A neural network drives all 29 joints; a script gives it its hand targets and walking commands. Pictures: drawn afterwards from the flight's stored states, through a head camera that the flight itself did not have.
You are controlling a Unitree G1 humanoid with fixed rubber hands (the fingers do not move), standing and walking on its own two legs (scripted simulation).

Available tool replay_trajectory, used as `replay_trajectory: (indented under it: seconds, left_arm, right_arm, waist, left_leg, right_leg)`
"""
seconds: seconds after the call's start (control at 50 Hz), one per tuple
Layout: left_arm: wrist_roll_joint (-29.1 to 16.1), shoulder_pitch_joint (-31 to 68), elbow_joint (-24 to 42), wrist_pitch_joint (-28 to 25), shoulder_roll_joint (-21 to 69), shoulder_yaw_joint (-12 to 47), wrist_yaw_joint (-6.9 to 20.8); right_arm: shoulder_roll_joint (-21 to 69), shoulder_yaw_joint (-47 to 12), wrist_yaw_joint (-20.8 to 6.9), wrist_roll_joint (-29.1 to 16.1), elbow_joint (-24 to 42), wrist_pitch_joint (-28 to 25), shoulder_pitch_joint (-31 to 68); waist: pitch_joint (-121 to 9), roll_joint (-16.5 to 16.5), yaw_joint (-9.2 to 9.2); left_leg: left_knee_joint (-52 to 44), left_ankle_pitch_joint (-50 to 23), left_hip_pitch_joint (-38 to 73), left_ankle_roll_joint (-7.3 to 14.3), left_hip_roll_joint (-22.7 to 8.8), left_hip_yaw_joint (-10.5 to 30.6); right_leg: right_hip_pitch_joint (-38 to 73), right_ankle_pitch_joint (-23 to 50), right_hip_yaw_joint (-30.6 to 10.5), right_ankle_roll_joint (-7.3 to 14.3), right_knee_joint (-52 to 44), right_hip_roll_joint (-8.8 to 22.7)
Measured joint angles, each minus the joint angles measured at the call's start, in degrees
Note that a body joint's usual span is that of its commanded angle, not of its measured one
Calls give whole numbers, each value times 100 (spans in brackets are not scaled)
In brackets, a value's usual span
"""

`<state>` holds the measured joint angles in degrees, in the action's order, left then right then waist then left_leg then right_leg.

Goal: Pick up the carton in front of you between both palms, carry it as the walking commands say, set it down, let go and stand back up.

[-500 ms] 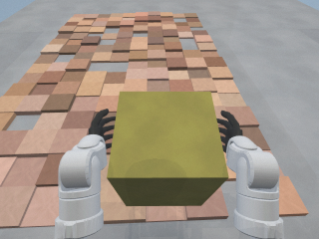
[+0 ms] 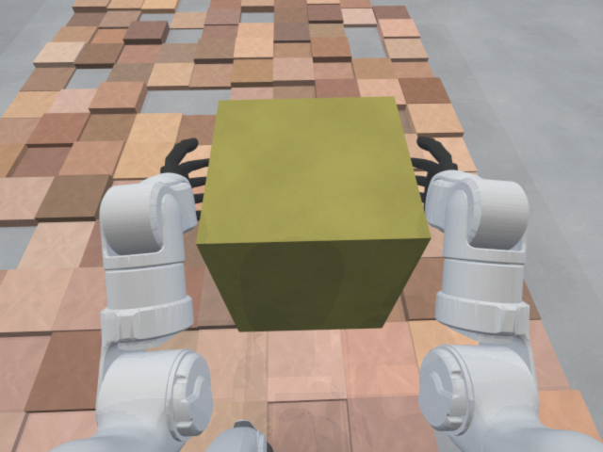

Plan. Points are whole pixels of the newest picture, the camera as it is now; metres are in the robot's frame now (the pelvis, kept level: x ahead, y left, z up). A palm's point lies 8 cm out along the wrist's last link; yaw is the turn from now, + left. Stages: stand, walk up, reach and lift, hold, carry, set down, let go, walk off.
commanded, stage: carry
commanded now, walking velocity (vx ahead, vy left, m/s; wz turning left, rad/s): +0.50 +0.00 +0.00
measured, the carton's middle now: (308, 226) +0.41 +0.01 +0.07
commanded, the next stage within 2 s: none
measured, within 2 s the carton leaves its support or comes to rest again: neither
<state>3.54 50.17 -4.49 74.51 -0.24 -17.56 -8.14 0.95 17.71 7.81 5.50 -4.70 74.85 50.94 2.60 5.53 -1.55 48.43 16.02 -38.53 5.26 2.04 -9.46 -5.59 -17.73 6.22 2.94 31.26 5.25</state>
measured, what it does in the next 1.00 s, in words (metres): walks ahead: right foot, then left foot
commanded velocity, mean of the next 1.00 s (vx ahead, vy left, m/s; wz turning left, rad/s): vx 0.50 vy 0.00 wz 0.00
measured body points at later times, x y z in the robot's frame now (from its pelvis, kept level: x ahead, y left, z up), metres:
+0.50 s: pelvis +0.33 -0.03 +0.04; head +0.42 -0.04 +0.48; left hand +0.73 +0.14 +0.20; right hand +0.76 -0.16 +0.20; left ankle +0.28 +0.12 -0.60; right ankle +0.36 -0.08 -0.69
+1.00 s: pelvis +0.62 +0.05 +0.02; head +0.67 +0.06 +0.47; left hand +1.03 +0.17 +0.14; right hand +1.00 -0.13 +0.15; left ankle +0.64 +0.08 -0.72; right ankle +0.56 -0.09 -0.61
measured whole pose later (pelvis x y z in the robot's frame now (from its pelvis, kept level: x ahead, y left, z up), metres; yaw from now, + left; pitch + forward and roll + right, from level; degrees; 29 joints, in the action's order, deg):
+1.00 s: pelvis +0.62 +0.05 +0.02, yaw -1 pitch +4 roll -3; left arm 4.9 48.2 -9.6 75.6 -0.2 -14.9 -7.9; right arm -0.6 15.8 7.2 3.1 -9.4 74.3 46.6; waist 1.4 -0.8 3.7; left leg 28.5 13.4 -19.9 8.0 2.8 -6.6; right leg -31.8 -21.7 1.2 1.3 69.8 -0.2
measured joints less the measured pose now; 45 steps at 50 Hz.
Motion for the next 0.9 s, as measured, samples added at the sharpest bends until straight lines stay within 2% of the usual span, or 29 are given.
replay_trajectory:
  seconds: [0.02, 0.04, 0.08, 0.12, 0.14, 0.18, 0.22, 0.26, 0.3, 0.32, 0.34, 0.36, 0.38, 0.42, 0.5, 0.6, 0.7, 0.78, 0.82, 0.86, 0.9]
  left_arm:
    - [-32, -92, 94, 5, -41, -36, 6]
    - [-70, -164, 244, 32, -89, -104, 16]
    - [-114, -193, 569, 35, -136, -282, 87]
    - [-55, -142, 904, -13, -65, -400, 180]
    - [-34, -108, 1072, -36, 2, -445, 272]
    - [63, -74, 1395, -94, 151, -451, 356]
    - [170, -88, 1683, -146, 305, -387, 401]
    - [288, -109, 1865, -188, 433, -294, 411]
    - [429, -32, 1842, -205, 490, -188, 408]
    - [490, 47, 1779, -200, 471, -157, 397]
    - [533, 117, 1703, -200, 400, -132, 395]
    - [525, 178, 1545, -165, 312, -92, 381]
    - [482, 216, 1360, -97, 242, -50, 329]
    - [324, 218, 1099, 102, 145, -68, 256]
    - [108, 165, 769, 321, 61, -142, 152]
    - [42, 165, 283, 209, 63, -150, 79]
    - [13, 170, -185, 35, 30, -24, 78]
    - [21, 168, -532, 3, -34, 129, 80]
    - [1, 141, -684, 28, -116, 171, 89]
    - [-37, 155, -887, -12, -231, 227, 107]
    - [-11, 31, -982, -6, -208, 234, 107]
  right_arm:
    - [60, -77, 1, 21, -32, -74, -30]
    - [128, -168, 16, 34, -14, -134, -42]
    - [218, -331, 108, -2, 224, -208, -47]
    - [270, -421, 234, -83, 672, -278, -165]
    - [279, -422, 276, -149, 923, -309, -246]
    - [277, -373, 356, -306, 1397, -357, -394]
    - [260, -254, 402, -460, 1755, -363, -465]
    - [203, -124, 402, -587, 1927, -330, -439]
    - [68, -37, 365, -675, 1894, -274, -335]
    - [-42, -45, 333, -703, 1757, -257, -197]
    - [-159, -92, 303, -717, 1525, -258, 14]
    - [-251, -127, 281, -701, 1301, -208, 168]
    - [-312, -163, 273, -662, 1119, -99, 263]
    - [-316, -172, 250, -531, 847, 161, 381]
    - [-157, -45, 139, -160, 477, 426, 512]
    - [-48, 71, -17, 127, 135, 360, 485]
    - [-78, 107, -50, 161, -58, 269, 316]
    - [-144, 79, -81, 108, -325, 203, 193]
    - [-157, 14, -90, 96, -595, 144, 212]
    - [-125, -40, -97, 98, -801, 13, 166]
    - [-108, -100, -100, 70, -927, -31, 13]
  waist:
    - [133, 84, 97]
    - [263, 99, 229]
    - [534, -157, 504]
    - [799, -444, 753]
    - [905, -553, 859]
    - [1054, -689, 1050]
    - [1090, -694, 1157]
    - [998, -618, 1126]
    - [805, -529, 928]
    - [690, -566, 777]
    - [670, -747, 611]
    - [643, -847, 481]
    - [599, -866, 357]
    - [522, -782, 133]
    - [388, -559, -182]
    - [108, -456, -399]
    - [-224, -544, -405]
    - [-453, -571, -245]
    - [-550, -663, -103]
    - [-553, -500, 152]
    - [-478, -520, 341]
  left_leg:
    - [-300, -67, 295, 31, 120, -85]
    - [-643, -74, 572, 94, 213, -116]
    - [-1162, -111, 954, 258, 209, -21]
    - [-1650, -187, 1344, 133, 139, 118]
    - [-1877, -203, 1543, 49, 102, 179]
    - [-2214, -151, 1928, -45, 41, 292]
    - [-2377, 32, 2304, -102, 11, 353]
    - [-2262, 398, 2656, -188, 25, 357]
    - [-1499, 1031, 2833, -237, 29, 345]
    - [-796, 1394, 2740, -202, -24, 439]
    - [-9, 1536, 2520, -180, -115, 723]
    - [784, 1477, 2227, -183, -122, 999]
    - [1456, 1312, 1923, -197, -109, 1157]
    - [2184, 972, 1405, -257, -113, 1225]
    - [1906, 592, 637, -322, -212, 1079]
    - [923, 76, 33, -301, -272, 869]
    - [-546, -864, 41, -218, -258, 631]
    - [-1915, -1567, 662, -42, -174, 363]
    - [-2309, -1693, 1235, -11, -160, 221]
    - [-1834, -757, 1278, 69, -22, 205]
    - [-1592, -412, 1334, 204, 31, 215]
  right_leg:
    - [-229, 124, -83, -66, 664, 160]
    - [-614, 244, -339, -133, 1548, 152]
    - [-1591, -444, -859, -157, 3412, -284]
    - [-2471, -956, -1002, -46, 4300, -585]
    - [-2855, -1069, -991, -8, 4324, -637]
    - [-3413, -888, -930, -33, 3628, -638]
    - [-3552, 114, -892, -151, 2070, -604]
    - [-3327, 1416, -804, -205, 596, -559]
    - [-2776, 2380, -559, -181, -385, -482]
    - [-2580, 1910, -472, 34, -319, -532]
    - [-2601, 1388, -385, 184, 41, -706]
    - [-2602, 1057, -323, 265, 306, -814]
    - [-2548, 883, -286, 304, 421, -862]
    - [-2321, 791, -274, 283, 360, -873]
    - [-1712, 640, -305, 303, -220, -798]
    - [-1025, 402, -341, 281, -745, -722]
    - [-381, -104, -390, 171, -881, -758]
    - [106, -772, -399, 21, -560, -786]
    - [46, -1172, -280, -62, 377, -814]
    - [-470, -1317, -385, -103, 1949, -712]
    - [-1170, -1215, -548, -94, 3337, -765]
